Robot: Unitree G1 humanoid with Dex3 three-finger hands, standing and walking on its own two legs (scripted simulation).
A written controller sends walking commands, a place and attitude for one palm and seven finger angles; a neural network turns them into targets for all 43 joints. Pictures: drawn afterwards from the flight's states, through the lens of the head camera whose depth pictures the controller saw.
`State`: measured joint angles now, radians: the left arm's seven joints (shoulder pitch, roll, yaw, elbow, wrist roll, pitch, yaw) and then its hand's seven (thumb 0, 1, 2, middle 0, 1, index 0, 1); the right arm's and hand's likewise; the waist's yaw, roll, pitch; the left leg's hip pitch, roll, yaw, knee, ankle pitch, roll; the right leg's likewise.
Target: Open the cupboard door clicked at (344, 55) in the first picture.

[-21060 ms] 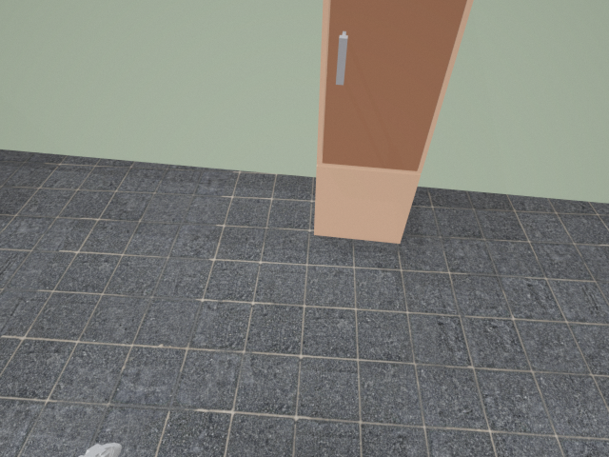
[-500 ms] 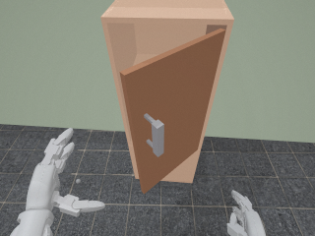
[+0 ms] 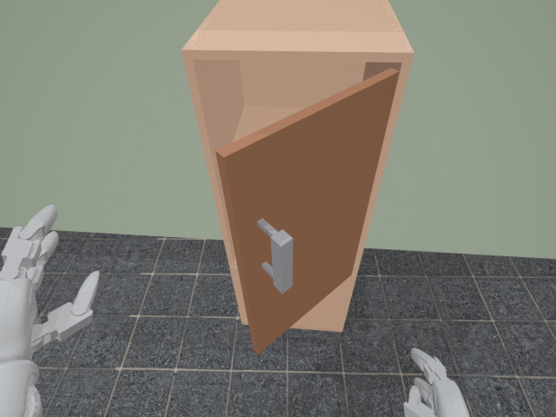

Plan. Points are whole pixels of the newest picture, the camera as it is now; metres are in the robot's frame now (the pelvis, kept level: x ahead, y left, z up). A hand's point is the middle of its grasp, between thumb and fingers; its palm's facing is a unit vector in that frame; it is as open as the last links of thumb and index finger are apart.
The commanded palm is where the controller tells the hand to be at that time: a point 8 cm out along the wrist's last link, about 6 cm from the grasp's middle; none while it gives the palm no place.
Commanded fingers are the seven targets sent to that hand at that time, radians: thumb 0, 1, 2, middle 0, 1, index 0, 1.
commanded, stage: draw the hand back to the body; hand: left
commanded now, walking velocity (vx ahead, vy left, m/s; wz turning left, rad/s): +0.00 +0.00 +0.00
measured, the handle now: (273, 255) +0.35 +0.06 +0.04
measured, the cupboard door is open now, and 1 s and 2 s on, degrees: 46 46 46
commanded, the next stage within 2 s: step back with the hand held close in 0.42 s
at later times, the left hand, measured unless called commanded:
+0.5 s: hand (73, 300) +0.19 +0.26 +0.15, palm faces +0.47 -0.78 -0.40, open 7.4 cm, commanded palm +0.13 +0.29 +0.17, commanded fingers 0.00 0.90 0.90 -0.20 -0.30 -0.20 -0.30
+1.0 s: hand (42, 335) +0.15 +0.27 +0.15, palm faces +0.37 -0.77 -0.52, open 7.4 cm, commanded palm +0.08 +0.31 +0.17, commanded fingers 0.00 0.90 0.90 -0.20 -0.30 -0.20 -0.30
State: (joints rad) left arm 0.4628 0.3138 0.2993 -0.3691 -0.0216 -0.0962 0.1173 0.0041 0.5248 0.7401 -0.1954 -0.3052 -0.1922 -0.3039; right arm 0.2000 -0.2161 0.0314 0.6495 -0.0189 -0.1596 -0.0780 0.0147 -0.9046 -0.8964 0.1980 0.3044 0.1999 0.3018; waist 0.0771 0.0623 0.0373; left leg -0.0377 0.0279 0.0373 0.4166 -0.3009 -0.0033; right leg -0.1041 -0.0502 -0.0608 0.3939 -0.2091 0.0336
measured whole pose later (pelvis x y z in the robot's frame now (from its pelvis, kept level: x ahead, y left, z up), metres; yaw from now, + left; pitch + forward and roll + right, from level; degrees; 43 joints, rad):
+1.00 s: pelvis -0.06 +0.01 -0.01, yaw -1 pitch -1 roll +0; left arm 0.55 0.42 0.42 -0.49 -0.02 -0.17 0.13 0.01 0.89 0.90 -0.21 -0.31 -0.21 -0.30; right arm 0.18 -0.23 -0.01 0.55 0.00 -0.04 -0.08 0.01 -0.91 -0.90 0.20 0.30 0.20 0.30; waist 0.01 -0.01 0.07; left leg -0.26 0.01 0.07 0.52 -0.25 0.02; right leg -0.32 -0.06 -0.02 0.46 -0.13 0.04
